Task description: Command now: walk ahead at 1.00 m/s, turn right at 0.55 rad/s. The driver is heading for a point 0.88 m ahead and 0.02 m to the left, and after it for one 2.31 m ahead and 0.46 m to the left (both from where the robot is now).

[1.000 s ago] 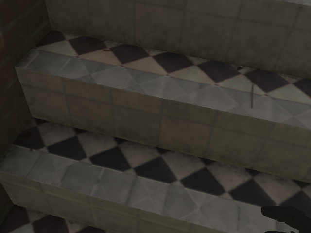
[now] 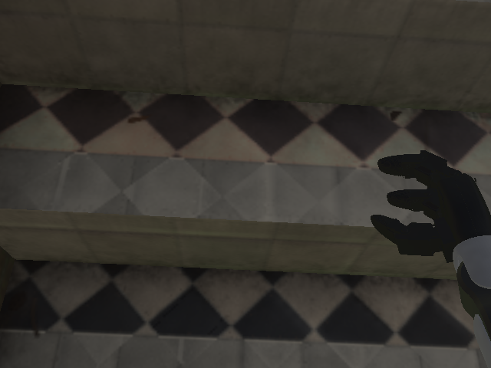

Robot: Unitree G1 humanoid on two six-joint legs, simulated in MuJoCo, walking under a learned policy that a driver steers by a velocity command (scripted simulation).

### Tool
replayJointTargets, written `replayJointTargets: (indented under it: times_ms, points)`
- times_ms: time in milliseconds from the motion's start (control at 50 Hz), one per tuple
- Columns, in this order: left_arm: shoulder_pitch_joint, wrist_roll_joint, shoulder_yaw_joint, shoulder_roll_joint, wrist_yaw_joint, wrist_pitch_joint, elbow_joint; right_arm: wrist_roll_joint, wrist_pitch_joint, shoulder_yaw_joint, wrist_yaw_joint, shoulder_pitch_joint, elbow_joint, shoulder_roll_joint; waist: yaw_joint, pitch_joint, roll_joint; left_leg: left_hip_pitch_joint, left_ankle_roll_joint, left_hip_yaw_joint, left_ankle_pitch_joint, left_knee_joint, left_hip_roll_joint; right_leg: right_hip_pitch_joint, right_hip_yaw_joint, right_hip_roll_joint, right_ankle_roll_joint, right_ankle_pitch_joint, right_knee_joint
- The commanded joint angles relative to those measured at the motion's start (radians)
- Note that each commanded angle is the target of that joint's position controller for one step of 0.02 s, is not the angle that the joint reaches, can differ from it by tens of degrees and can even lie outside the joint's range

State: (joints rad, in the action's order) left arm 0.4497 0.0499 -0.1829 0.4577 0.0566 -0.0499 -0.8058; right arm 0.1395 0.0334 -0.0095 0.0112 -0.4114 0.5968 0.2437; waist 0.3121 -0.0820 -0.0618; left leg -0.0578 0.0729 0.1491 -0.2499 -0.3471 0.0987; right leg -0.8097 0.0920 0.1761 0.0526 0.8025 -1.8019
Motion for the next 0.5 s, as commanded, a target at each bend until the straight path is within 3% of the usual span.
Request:
replayJointTargets:
  times_ms: [20, 40, 60, 80, 100, 120, 140, 160, 180, 200, 220, 240, 260, 280, 300, 320, 340, 360, 380, 400, 420, 440, 460, 480, 500]
  points:
    - [0.204, -0.012, 0.012, 0.031, 0.008, -0.008, 0.075, 0.048, 0.021, -0.022, -0.012, -0.178, -0.068, 0.151, 0.175, 0.006, 0.432, -0.053, -0.143, 0.166, -1.281, 0.198, -0.022, 0.036, -0.144, 0.104, 0.000, 0.269, 0.393]
    - [0.300, -0.055, 0.002, 0.154, -0.035, -0.010, 0.030, 0.033, 0.007, -0.060, 0.000, -0.210, -0.182, 0.235, 0.195, 0.167, 0.274, 0.011, -0.171, 0.160, -1.582, 0.014, -0.072, 0.384, -0.240, 0.188, -0.022, -0.042, 0.880]
    - [0.726, -0.087, 0.001, 0.144, -0.035, -0.010, -0.080, -0.028, 0.027, -0.104, -0.002, -0.230, -0.228, 0.317, 0.365, 0.361, 0.185, -0.213, -0.300, 0.344, -1.942, -0.624, -0.244, 0.653, -0.435, 0.178, 0.032, -0.613, 1.647]
    - [0.514, -0.189, 0.024, -0.007, -0.025, 0.018, -0.161, -0.179, 0.031, -0.062, 0.004, -0.171, -0.255, 0.192, 0.201, 0.268, -0.414, 0.322, -0.148, -0.034, -0.430, -1.203, -0.255, 0.797, 0.058, 0.015, 0.186, -0.994, 1.426]
    - [0.347, -0.201, 0.016, 0.032, 0.026, 0.012, -0.114, -0.176, 0.058, 0.007, -0.015, -0.174, -0.358, 0.040, 0.010, 0.306, -0.767, 0.757, -0.143, -0.318, 0.739, -1.227, -0.272, 1.054, 0.552, -0.116, 0.309, -1.435, 1.273]
    - [0.361, -0.145, 0.013, -0.131, 0.083, 0.017, -0.077, -0.105, 0.087, 0.031, -0.037, -0.293, -0.397, 0.033, 0.045, 0.318, -0.455, 0.809, -0.119, -0.529, 0.925, -1.134, -0.153, 1.012, 0.639, -0.137, 0.259, -1.543, 1.090]
    - [0.176, -0.124, 0.047, -0.235, 0.112, 0.026, 0.000, -0.090, 0.102, 0.037, -0.081, -0.214, -0.363, -0.005, -0.078, 0.257, -0.063, 0.571, -0.061, -0.629, 0.915, -0.750, -0.109, 0.584, 0.707, -0.151, 0.184, -1.393, 1.100]
    - [-0.082, -0.143, 0.047, -0.239, 0.129, 0.018, 0.071, -0.090, 0.100, 0.004, -0.100, 0.042, -0.274, 0.056, -0.270, 0.131, 0.097, 0.291, 0.013, -0.686, 0.999, -0.323, -0.022, 0.100, 0.673, -0.095, 0.110, -1.365, 0.943]
    - [-0.139, -0.134, 0.032, -0.194, 0.134, 0.003, 0.056, -0.083, 0.076, -0.028, -0.103, 0.438, -0.083, 0.090, -0.440, 0.056, 0.378, -0.127, 0.029, -0.734, 0.560, 0.332, 0.127, -0.231, 0.423, 0.047, 0.031, -1.058, 0.446]
    - [-0.159, -0.120, 0.015, -0.145, 0.092, 0.005, 0.042, -0.115, 0.050, -0.036, -0.064, 0.654, 0.044, 0.067, -0.477, -0.100, 0.553, -0.177, -0.043, -0.462, -0.315, 0.654, 0.115, -0.306, 0.115, 0.287, 0.001, -0.221, -0.027]
    - [-0.121, -0.098, 0.033, -0.131, 0.040, -0.019, 0.044, -0.113, 0.009, -0.030, -0.026, 0.636, 0.137, 0.012, -0.350, -0.211, 0.584, -0.061, -0.120, -0.128, -0.576, 0.921, 0.061, -0.204, -0.069, 0.327, 0.023, 0.006, -0.172]
    - [-0.002, -0.054, 0.005, -0.044, -0.013, -0.024, 0.068, -0.072, -0.022, -0.023, -0.015, 0.436, 0.138, -0.014, -0.109, -0.176, 0.557, -0.177, -0.129, -0.050, -0.955, 0.958, 0.047, -0.197, -0.173, 0.328, 0.013, 0.159, -0.092]
    - [0.079, -0.013, -0.001, -0.029, -0.038, -0.007, 0.077, -0.067, -0.033, -0.032, -0.003, 0.298, 0.062, 0.025, 0.009, -0.022, 0.459, -0.205, -0.175, 0.044, -1.554, 0.756, 0.037, -0.076, -0.252, 0.345, 0.003, 0.226, -0.030]
    - [0.049, -0.004, -0.003, -0.016, -0.031, 0.018, 0.134, -0.110, -0.006, -0.058, 0.012, 0.261, 0.012, 0.078, 0.052, 0.065, 0.349, -0.185, -0.228, 0.025, -2.246, 0.519, 0.080, -0.021, -0.301, 0.361, -0.006, 0.272, 0.015]
    - [0.151, -0.011, 0.000, 0.020, -0.007, 0.028, 0.145, -0.162, 0.020, -0.088, 0.004, 0.171, -0.063, 0.153, 0.112, 0.158, 0.250, -0.190, -0.384, 0.030, -2.787, 0.329, 0.075, 0.064, -0.430, 0.393, -0.025, 0.291, 0.163]
    - [0.343, -0.026, -0.003, 0.139, 0.052, 0.007, 0.176, -0.233, 0.038, -0.131, -0.017, 0.054, -0.167, 0.270, 0.209, 0.174, 0.199, -0.100, -0.673, 0.067, -3.439, 0.268, 0.007, 0.314, -0.707, 0.500, -0.054, 0.305, 0.597]
    - [0.831, -0.053, -0.034, 0.208, 0.117, -0.014, 0.157, -0.299, 0.054, -0.193, -0.014, -0.176, -0.288, 0.381, 0.524, 0.182, 0.181, 0.527, -1.000, 0.120, -3.735, -0.311, -0.148, 0.973, -0.815, 0.477, 0.099, 0.189, 0.944]
    - [1.445, -0.036, -0.097, 0.193, 0.227, -0.061, 0.023, -0.346, 0.061, -0.262, 0.025, -0.620, -0.496, 0.462, 1.033, 0.352, -0.581, 1.345, -1.186, -0.049, -2.394, -2.611, -0.462, 1.652, -0.376, 0.114, 0.472, -0.279, 1.413]
    - [0.954, -0.095, -0.095, 0.051, 0.247, -0.247, -0.110, -0.389, 0.015, -0.214, 0.123, -0.573, -0.673, 0.137, 0.607, 0.746, -1.674, 2.753, -0.752, -1.103, 2.459, -4.139, -0.582, 2.498, 1.295, -0.841, 0.821, -1.547, 0.927]
    - [1.522, -0.084, -0.037, -0.394, 0.375, -0.261, -0.146, -0.266, 0.059, -0.044, 0.168, -1.173, -0.874, -0.009, 0.884, 1.073, -0.842, 3.212, -0.519, -1.814, 2.836, -3.558, -0.179, 2.865, 1.540, -0.807, 0.489, -1.703, 0.485]
    - [1.975, -0.043, 0.117, -0.783, 0.423, -0.304, -0.358, -0.178, 0.236, 0.103, 0.002, -1.723, -1.144, -0.173, 1.062, 1.451, -0.356, 3.009, -0.580, -1.611, 2.480, -2.456, 0.312, 2.637, 0.948, -0.733, 0.012, -1.599, 0.318]
    - [1.493, -0.202, 0.183, -0.752, 0.487, -0.433, -0.352, -0.209, 0.305, 0.148, -0.089, -1.408, -1.034, -0.414, 0.718, 1.213, -0.243, 3.810, -0.432, -1.401, 3.572, -2.506, 0.113, 2.638, 1.018, -0.969, 0.083, -2.376, 0.172]
    - [0.782, -0.140, 0.084, -0.438, 0.526, -0.545, -0.273, -0.128, 0.329, 0.068, -0.174, -1.268, -0.655, -0.342, 0.357, 1.008, 0.517, 3.280, -0.323, -0.959, 3.649, -1.926, -0.005, 1.814, 0.549, -0.924, -0.021, -2.667, 0.408]
    - [-0.834, 0.084, -0.056, -0.025, 0.541, -0.534, 0.156, -0.274, 0.328, -0.114, -0.400, -0.539, -0.199, 0.051, -0.360, 0.975, 1.005, 1.470, -0.244, -0.959, 3.027, -0.371, 0.152, 0.111, 0.158, -0.820, -0.067, -2.278, 0.539]
    - [0.039, -0.037, -0.206, 0.331, 0.570, -0.403, -0.175, -0.300, 0.208, -0.220, -0.587, -0.531, 0.078, 0.255, -0.220, 0.934, 1.127, -0.129, -0.114, -0.563, 1.009, -0.248, 0.069, -0.765, 0.022, -0.360, 0.071, -0.189, 0.593]
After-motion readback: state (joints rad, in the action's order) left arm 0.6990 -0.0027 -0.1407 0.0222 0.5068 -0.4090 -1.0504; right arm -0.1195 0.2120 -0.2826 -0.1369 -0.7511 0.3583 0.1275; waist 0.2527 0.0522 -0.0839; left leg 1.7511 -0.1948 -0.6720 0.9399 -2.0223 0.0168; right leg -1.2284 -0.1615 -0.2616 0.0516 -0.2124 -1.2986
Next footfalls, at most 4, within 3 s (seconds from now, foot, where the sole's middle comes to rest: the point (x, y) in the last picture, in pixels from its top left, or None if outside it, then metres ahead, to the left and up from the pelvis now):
0.06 right None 0.02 -0.09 -0.62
0.40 right None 0.00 -0.18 -0.56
0.56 left None -0.01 0.36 -0.60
0.90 right None -0.12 -0.22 -0.82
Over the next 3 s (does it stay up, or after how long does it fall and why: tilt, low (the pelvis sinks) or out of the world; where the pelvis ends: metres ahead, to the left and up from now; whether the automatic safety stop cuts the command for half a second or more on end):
stays up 0.18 -0.64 0.00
